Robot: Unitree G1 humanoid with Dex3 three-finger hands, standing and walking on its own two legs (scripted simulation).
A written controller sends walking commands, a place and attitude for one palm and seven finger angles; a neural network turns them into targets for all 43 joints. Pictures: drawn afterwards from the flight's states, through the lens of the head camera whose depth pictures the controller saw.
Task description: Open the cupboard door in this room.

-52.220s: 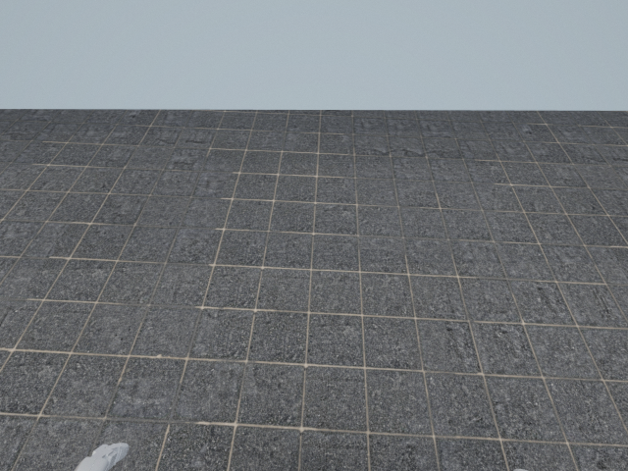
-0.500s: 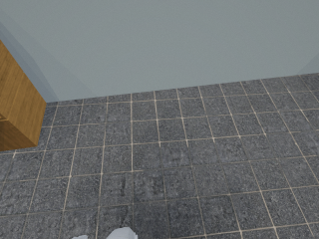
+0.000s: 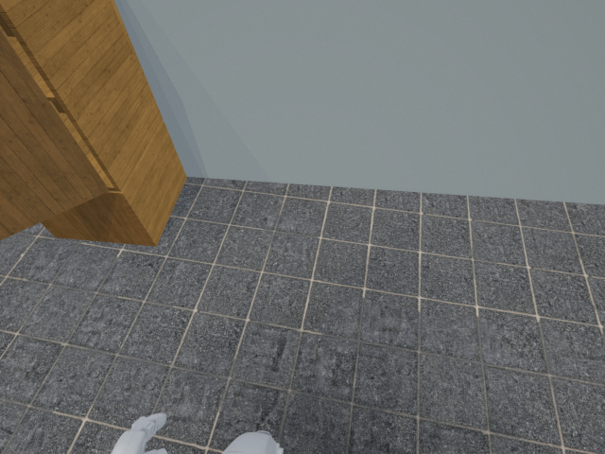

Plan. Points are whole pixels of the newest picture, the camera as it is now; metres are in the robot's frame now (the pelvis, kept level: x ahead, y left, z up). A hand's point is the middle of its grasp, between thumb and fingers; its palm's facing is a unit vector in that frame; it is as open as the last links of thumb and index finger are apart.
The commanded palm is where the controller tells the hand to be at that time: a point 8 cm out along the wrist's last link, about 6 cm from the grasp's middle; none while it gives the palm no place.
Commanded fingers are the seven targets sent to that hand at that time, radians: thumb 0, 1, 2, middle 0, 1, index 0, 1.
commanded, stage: turn to face it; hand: left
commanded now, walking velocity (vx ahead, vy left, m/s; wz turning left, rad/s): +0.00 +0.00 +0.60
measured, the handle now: out of the picture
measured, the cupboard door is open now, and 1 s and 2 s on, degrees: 43 43 43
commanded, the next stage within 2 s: take the last steps up to it in 0.94 s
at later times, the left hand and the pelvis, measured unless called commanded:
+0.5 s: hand out of the picture +0.02 +0.25 -0.17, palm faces +0.34 -0.91 -0.25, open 7.4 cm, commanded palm none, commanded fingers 0.00 0.90 0.90 -0.20 -0.30 -0.20 -0.30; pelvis +0.02 +0.02 +0.01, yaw +18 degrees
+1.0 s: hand out of the picture -0.01 +0.17 -0.15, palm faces +0.54 -0.81 -0.23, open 7.4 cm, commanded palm none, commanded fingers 0.00 0.90 0.90 -0.20 -0.30 -0.20 -0.30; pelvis +0.04 -0.02 +0.01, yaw +32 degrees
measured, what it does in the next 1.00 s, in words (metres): steps on the spot, turning left: left foot, then right foot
